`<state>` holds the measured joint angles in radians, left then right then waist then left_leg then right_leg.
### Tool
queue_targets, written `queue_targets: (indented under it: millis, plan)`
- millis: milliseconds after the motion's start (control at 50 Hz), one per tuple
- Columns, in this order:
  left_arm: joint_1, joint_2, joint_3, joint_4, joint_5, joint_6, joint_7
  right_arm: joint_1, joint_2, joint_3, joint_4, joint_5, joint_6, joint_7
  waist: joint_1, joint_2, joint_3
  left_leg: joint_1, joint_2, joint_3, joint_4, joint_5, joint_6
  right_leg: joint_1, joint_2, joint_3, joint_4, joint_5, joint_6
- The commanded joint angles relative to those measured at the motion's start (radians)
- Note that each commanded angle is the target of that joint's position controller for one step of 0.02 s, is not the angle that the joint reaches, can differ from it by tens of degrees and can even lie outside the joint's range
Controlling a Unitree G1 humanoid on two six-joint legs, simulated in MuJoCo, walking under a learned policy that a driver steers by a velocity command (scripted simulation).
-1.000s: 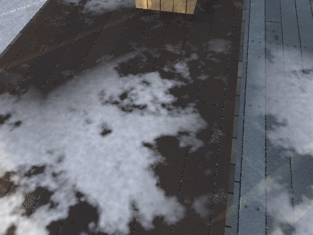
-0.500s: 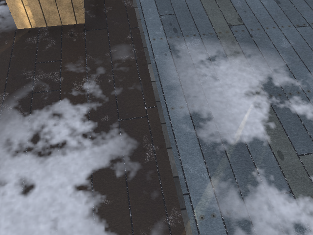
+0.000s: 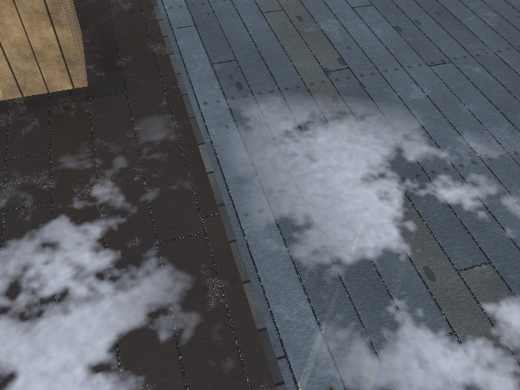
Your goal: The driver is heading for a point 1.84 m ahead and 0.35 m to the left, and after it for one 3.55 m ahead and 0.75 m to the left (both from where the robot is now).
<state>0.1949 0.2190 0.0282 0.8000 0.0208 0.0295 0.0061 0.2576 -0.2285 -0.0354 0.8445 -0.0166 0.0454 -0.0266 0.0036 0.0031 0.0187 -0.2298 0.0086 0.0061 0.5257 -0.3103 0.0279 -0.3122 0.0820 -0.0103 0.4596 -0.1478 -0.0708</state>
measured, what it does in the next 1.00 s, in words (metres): stands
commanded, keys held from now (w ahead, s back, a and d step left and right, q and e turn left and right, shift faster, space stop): no key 1.00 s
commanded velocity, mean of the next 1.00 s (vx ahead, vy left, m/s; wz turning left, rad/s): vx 0.00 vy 0.00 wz -0.03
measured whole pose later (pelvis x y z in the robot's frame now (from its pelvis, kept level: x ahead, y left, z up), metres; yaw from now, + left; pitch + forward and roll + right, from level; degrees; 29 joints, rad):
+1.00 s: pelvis +0.03 +0.02 +0.01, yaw +0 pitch -1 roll +0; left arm 0.25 0.15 0.00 1.18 0.01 0.00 0.04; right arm 0.32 -0.14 0.01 1.13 -0.01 -0.01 -0.04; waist 0.00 0.00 0.03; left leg -0.08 -0.03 0.01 0.38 -0.27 0.04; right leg -0.19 0.04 0.02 0.37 -0.16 -0.03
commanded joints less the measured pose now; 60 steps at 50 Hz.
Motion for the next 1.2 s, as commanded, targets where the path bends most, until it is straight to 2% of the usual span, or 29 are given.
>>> queue_targets:
  millis: [20, 40, 60, 100, 120, 180, 260, 360, 540, 820, 1200]
  plan:
    - [0.038, 0.058, 0.008, -0.037, -0.017, -0.016, 0.005, 0.057, -0.133, -0.015, -0.035, -0.020, -0.041, -0.011, 0.016, 0.092, -0.044, 0.137, 0.205, -0.258, -0.293, 0.017, 0.071, -0.081, -0.142, 0.173, -0.066, -0.171, 0.008]
    - [0.006, 0.068, 0.011, -0.028, -0.017, -0.014, 0.003, -0.030, -0.130, -0.014, -0.036, -0.005, -0.047, -0.002, 0.043, 0.160, 0.030, -0.080, 0.251, -0.295, -0.318, 0.007, 0.104, 0.041, -0.059, 0.083, -0.058, -0.127, 0.026]
    - [-0.001, 0.078, 0.011, -0.011, -0.004, -0.015, -0.001, -0.081, -0.085, 0.000, -0.045, -0.004, -0.055, 0.004, 0.053, 0.136, 0.037, -0.128, 0.210, -0.244, -0.320, -0.019, 0.078, 0.134, -0.080, 0.093, -0.062, -0.056, 0.028]
    - [0.011, 0.095, 0.015, 0.022, -0.003, -0.025, -0.004, -0.049, -0.093, -0.003, -0.022, -0.001, -0.064, 0.002, 0.035, 0.136, 0.017, -0.100, 0.133, -0.174, -0.304, -0.045, 0.031, 0.190, -0.102, 0.110, -0.086, 0.031, 0.027]
    - [0.020, 0.111, 0.019, 0.035, 0.000, -0.030, -0.004, -0.023, -0.091, -0.001, -0.009, 0.005, -0.066, -0.002, 0.027, 0.123, 0.014, -0.081, 0.119, -0.161, -0.298, -0.026, 0.027, 0.184, -0.118, 0.125, -0.089, 0.043, 0.022]
    - [0.041, 0.087, 0.012, 0.084, -0.008, -0.038, 0.002, 0.015, -0.081, -0.003, 0.022, 0.007, -0.063, -0.005, 0.014, 0.040, 0.020, -0.005, 0.105, -0.138, -0.265, 0.018, 0.036, 0.128, -0.128, 0.137, -0.115, 0.029, 0.022]
    - [0.047, 0.078, 0.008, 0.138, -0.009, -0.038, 0.011, 0.034, -0.074, -0.003, 0.060, 0.005, -0.060, -0.004, 0.001, -0.001, 0.028, 0.023, 0.094, -0.122, -0.249, 0.046, 0.041, 0.115, -0.136, 0.150, -0.143, 0.025, 0.026]
    - [0.061, 0.076, 0.005, 0.198, -0.011, -0.039, 0.017, 0.039, -0.063, 0.001, 0.106, 0.005, -0.062, -0.005, 0.000, -0.017, 0.024, 0.044, 0.087, -0.111, -0.241, 0.083, 0.041, 0.126, -0.145, 0.157, -0.154, 0.036, 0.023]
    - [0.085, 0.063, -0.006, 0.279, -0.013, -0.037, 0.026, 0.063, -0.035, 0.016, 0.184, 0.006, -0.063, -0.010, 0.006, 0.000, 0.029, 0.048, 0.081, -0.102, -0.240, 0.123, 0.037, 0.154, -0.153, 0.152, -0.148, 0.068, 0.017]
    - [0.101, 0.026, -0.019, 0.348, -0.014, -0.033, 0.034, 0.115, -0.003, 0.034, 0.261, 0.005, -0.064, -0.018, 0.004, 0.003, 0.048, 0.050, 0.079, -0.099, -0.232, 0.152, 0.035, 0.159, -0.153, 0.140, -0.136, 0.092, 0.019]
    - [0.133, -0.005, -0.028, 0.385, -0.015, -0.031, 0.039, 0.155, 0.028, 0.042, 0.297, 0.005, -0.066, -0.023, 0.001, 0.004, 0.061, 0.058, 0.079, -0.100, -0.232, 0.173, 0.038, 0.150, -0.153, 0.132, -0.123, 0.093, 0.026]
